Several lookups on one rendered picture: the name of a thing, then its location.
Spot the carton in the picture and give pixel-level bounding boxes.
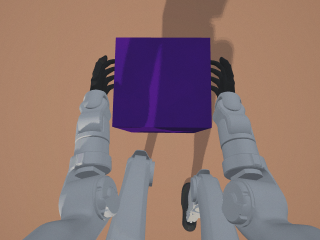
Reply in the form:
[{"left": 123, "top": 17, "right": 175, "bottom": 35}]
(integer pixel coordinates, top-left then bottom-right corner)
[{"left": 112, "top": 37, "right": 212, "bottom": 133}]

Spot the robot right hand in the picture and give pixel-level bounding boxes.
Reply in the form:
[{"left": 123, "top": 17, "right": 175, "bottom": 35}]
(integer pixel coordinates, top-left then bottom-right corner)
[{"left": 210, "top": 57, "right": 235, "bottom": 98}]

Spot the robot right foot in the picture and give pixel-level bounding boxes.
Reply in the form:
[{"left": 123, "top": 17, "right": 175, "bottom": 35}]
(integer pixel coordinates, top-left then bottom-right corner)
[{"left": 181, "top": 182, "right": 197, "bottom": 232}]

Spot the robot left hand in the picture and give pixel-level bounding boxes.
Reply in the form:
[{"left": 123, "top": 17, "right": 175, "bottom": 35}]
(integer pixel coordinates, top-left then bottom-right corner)
[{"left": 90, "top": 55, "right": 115, "bottom": 95}]

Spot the left robot forearm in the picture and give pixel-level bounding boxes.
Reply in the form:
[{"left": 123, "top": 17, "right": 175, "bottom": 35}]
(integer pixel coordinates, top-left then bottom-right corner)
[{"left": 58, "top": 89, "right": 112, "bottom": 216}]

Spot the left robot upper arm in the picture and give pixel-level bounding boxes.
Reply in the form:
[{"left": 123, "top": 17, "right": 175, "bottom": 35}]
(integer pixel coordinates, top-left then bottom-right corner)
[{"left": 23, "top": 174, "right": 120, "bottom": 240}]

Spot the right robot upper arm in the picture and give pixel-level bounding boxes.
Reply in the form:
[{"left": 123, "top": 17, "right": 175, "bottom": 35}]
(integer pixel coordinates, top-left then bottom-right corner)
[{"left": 221, "top": 178, "right": 320, "bottom": 240}]

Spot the right robot forearm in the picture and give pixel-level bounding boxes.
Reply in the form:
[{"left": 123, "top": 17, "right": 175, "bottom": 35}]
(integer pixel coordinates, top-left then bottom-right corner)
[{"left": 212, "top": 91, "right": 288, "bottom": 208}]

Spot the robot right shin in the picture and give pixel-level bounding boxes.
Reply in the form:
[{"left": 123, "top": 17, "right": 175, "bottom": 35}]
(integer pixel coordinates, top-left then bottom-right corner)
[{"left": 186, "top": 169, "right": 220, "bottom": 222}]

